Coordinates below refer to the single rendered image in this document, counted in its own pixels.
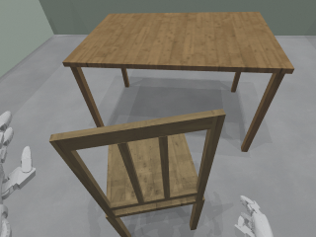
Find robot left hand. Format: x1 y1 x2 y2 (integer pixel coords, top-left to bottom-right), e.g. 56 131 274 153
0 111 36 204

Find table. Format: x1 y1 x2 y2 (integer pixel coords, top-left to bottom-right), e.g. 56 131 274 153
62 12 294 152

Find chair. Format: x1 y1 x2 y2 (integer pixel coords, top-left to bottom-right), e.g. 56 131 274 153
49 109 226 237

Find robot left forearm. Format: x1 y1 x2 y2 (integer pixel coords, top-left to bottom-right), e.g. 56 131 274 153
0 203 12 237

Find robot right hand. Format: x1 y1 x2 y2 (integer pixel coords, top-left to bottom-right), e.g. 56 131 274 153
234 196 274 237

